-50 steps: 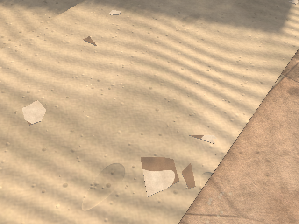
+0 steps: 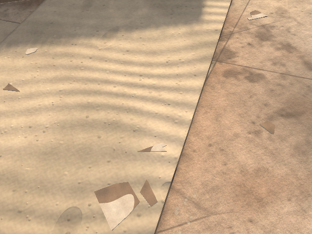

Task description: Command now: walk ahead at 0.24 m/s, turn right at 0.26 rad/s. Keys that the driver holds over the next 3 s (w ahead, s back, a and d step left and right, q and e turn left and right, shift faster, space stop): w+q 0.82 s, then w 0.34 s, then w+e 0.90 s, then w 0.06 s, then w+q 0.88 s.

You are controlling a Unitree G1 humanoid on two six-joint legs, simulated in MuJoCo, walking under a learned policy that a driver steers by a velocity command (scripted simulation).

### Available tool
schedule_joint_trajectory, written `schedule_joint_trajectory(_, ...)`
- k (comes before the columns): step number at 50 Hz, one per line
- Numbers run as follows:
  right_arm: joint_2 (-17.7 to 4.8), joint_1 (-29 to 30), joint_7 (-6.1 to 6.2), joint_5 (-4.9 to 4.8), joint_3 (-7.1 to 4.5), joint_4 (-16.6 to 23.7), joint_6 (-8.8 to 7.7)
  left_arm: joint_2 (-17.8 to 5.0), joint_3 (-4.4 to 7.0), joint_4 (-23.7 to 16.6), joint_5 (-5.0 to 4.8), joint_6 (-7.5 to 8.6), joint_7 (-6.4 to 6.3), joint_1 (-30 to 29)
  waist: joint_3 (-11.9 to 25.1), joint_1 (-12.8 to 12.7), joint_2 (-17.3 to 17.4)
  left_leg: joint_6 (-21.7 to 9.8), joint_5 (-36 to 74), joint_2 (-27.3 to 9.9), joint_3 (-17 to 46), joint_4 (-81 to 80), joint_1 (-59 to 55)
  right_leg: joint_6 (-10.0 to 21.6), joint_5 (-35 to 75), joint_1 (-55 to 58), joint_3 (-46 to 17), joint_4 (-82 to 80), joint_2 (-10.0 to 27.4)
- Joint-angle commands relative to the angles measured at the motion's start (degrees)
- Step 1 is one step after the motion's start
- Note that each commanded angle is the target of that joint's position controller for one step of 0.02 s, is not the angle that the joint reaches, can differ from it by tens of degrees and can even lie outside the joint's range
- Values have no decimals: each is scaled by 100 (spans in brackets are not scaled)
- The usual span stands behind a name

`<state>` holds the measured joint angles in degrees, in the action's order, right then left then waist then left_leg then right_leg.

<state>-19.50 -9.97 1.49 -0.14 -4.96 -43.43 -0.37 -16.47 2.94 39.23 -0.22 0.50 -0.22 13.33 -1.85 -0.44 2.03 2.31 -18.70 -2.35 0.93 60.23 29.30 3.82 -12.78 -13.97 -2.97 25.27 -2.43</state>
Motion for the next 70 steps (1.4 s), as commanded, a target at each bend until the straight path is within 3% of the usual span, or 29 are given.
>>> schedule_joint_trajectory(1, -408, 125, -86, -17, -84, 301, -243, -782, 186, -314, 47, 216, -82, -50, 261, -61, -987, -1, 725, -186, 134, -799, 661, 804, -1153, 812, -1557, -1586, 1316)
schedule_joint_trajectory(12, -150, 1052, -316, -200, 152, 689, -457, -1053, 304, 245, -18, 166, -12, 982, -33, -719, -687, -405, 29, -72, 17, -2734, 1098, 825, -507, 2549, -1229, -1626, 1770)
schedule_joint_trajectory(15, -188, 1193, -359, -192, 177, 786, -490, -1100, 336, 330, -48, 82, 20, 1100, 188, -674, -771, -534, -23, 172, -252, -3248, 605, 751, 1306, 2764, -893, -1262, 1711)
schedule_joint_trajectory(18, -420, -28, -365, -140, 15, 389, -447, -1166, 319, 233, -119, 77, -35, 574, 1332, 181, -425, -887, 1578, 442, -392, -4386, -2494, 197, 4942, 1689, 176, 569, 1226)
schedule_joint_trajectory(19, -662, -972, -321, -164, -108, 86, -334, -1157, 301, 105, -71, 150, -23, 295, 1842, 658, -229, -1117, 1971, 54, 53, -4139, -4309, -81, 4194, 289, 313, 1543, 1045)
schedule_joint_trajectory(20, -774, -1650, -234, -192, -149, -206, -156, -700, 148, -21, 87, 252, 86, -66, 1924, 956, 604, -1471, 2182, -682, 879, -3935, -5881, -332, -497, -1776, 415, 2768, 565)
schedule_joint_trajectory(21, -1062, -1660, -207, -138, -215, -143, -115, -543, 104, -255, 55, 393, 192, -240, 1649, 855, 987, -2091, 1964, -1559, 2249, -3992, -6137, -518, -1602, -3363, 418, 3769, 235)
schedule_joint_trajectory(22, -799, -1251, -169, -18, -150, 68, -118, -793, 148, -253, -60, 490, 247, -436, 1022, 829, 406, -2182, 1714, -1470, 2155, -4145, -5698, -564, -1451, -3871, 84, 4120, 562)
schedule_joint_trajectory(24, -402, -574, -126, 40, -36, 272, -143, -767, 120, -212, -60, 537, 319, -422, 226, 430, 324, -2132, 1394, -1077, 1726, -4433, -4413, -742, -960, -3716, 46, 3639, 787)
schedule_joint_trajectory(26, -399, 33, -57, 0, 0, 458, -111, -708, 89, -293, -21, 515, 350, -513, -262, 51, 592, -1995, 871, -863, 1526, -4822, -2873, -956, -757, -2834, 164, 2626, 781)
schedule_joint_trajectory(30, -959, 166, 49, 7, -214, 578, -203, -723, 54, -307, -56, 477, 333, -501, -40, -173, 799, -1598, 839, -516, 1204, -4737, -1192, -1064, 561, -279, 362, 1356, 394)
schedule_joint_trajectory(33, -694, 347, 16, 29, -170, 600, -225, -1073, 271, 60, -229, 385, 171, 621, 151, -755, 787, -1330, 1239, -498, 1356, -3671, -1202, -966, 571, 752, 245, 1151, 483)
schedule_joint_trajectory(35, -252, 412, -32, 186, -21, 604, -168, -1249, 430, 558, -160, 359, 123, 2396, 1055, -1582, -92, -878, 934, 264, 908, -349, -312, -898, 81, 2829, 302, 1127, 576)
schedule_joint_trajectory(36, 719, 417, -60, 264, 267, 709, -188, -1152, 285, 668, 2, 384, 174, 2787, 941, -1374, -1697, -769, -2462, 800, 1117, 2276, 1002, -812, -111, 2897, -987, 1218, 1428)
schedule_joint_trajectory(37, 710, -1092, -125, -355, 263, 913, -272, -1387, 231, 382, 211, 537, 226, 1762, 1125, -56, -2955, -814, -1850, 971, 1514, 3074, 1533, -59, -1325, 2259, -4769, -1259, 2665)
schedule_joint_trajectory(38, 49, -1059, -130, -556, 142, 712, -227, -1088, 218, 210, 59, 552, 240, 699, 285, 123, -1639, -633, -910, 351, 1106, 3237, 1709, 211, -2641, 1470, -4587, -1769, 2874)
schedule_joint_trajectory(40, -246, -374, -79, -263, 36, 717, -65, -682, 116, 228, 51, 492, 193, -40, -515, 40, -560, -489, -145, -241, 530, 3106, 1286, 278, -2079, -19, -2454, -1523, 2246)
schedule_joint_trajectory(42, -219, -558, -114, -213, -17, 730, 76, -625, 81, 424, 121, 531, 77, -103, -448, 189, -1103, -378, 52, -407, 567, 2928, 902, 252, -1573, -483, -1412, -1547, 1941)
schedule_joint_trajectory(46, 258, 8, -115, -184, 140, 1002, 20, -435, 40, 819, 122, 517, -41, 755, -366, -98, -422, -392, 230, -267, 711, 2604, 2046, 526, -410, 503, -666, -1526, 1920)
schedule_joint_trajectory(49, 322, 286, -153, -126, 193, 1151, -96, -459, 38, 826, 171, 487, -59, 879, -256, -158, -277, -322, 665, -215, 637, 1729, 2602, 662, 547, 1156, -173, -1601, 1876)
schedule_joint_trajectory(55, 725, 1461, -375, -107, 413, 1590, -280, -558, 16, 1114, -16, 344, -44, 1388, -466, -500, -558, -437, 818, -267, -637, -696, 1853, 668, 2382, 1582, 491, -1852, 1806)
schedule_joint_trajectory(58, 477, 1257, -434, -144, 310, 1613, -335, -753, 44, 1182, -71, 280, -8, 1371, -147, -174, -1027, -740, 377, 167, -948, -1427, 879, 584, 4760, 2001, 746, -1235, 1867)
schedule_joint_trajectory(60, 65, -2, -390, -148, 74, 1329, -330, -837, 39, 1236, -59, 265, -17, 1172, 630, 715, -1309, -1033, 725, 613, -1009, -2197, -1100, 393, 6582, 1772, 850, 182, 1743)
schedule_joint_trajectory(61, -377, -1011, -301, -84, -111, 1031, -296, -789, 16, 1125, -72, 326, -37, 927, 1144, 1219, -1195, -1206, 1219, 261, -397, -2363, -2846, 157, 5616, 661, 795, 1346, 1519)
schedule_joint_trajectory(62, -1076, -1772, -195, 122, -276, 827, -261, -131, -152, 832, -32, 415, -22, 1234, 2156, 1076, 408, -1937, 112, -1531, 2463, -3039, -4895, -255, 1590, -1450, 802, 3807, 560)
schedule_joint_trajectory(63, -802, -1789, -156, 154, -181, 818, -288, -351, -80, 951, -70, 567, 45, 1092, 2810, 1045, 690, -2235, -124, -2216, 4478, -4217, -4803, -282, -1531, -2004, -454, 5023, 42)
schedule_joint_trajectory(64, -478, -1203, -175, 141, -47, 819, -335, -621, 90, 768, -271, 575, 83, 693, 1689, 834, 565, -2008, -408, -2148, 3534, -4333, -3872, -293, -1314, -2605, -685, 5432, 283)
schedule_joint_trajectory(66, 19, -579, -240, 0, 70, 618, -447, -379, 80, 585, -220, 475, 37, 227, 429, 346, 258, -1525, -366, -1591, 1831, -4725, -2338, -204, -591, -2571, -171, 4899, 867)
schedule_joint_trajectory(70, 299, -176, -277, 72, 68, 347, -693, -184, 171, 810, -221, 107, -48, 675, 35, -134, 248, -1266, 579, -1216, 281, -5358, -1454, -273, 47, -1864, -260, 4603, 1049)
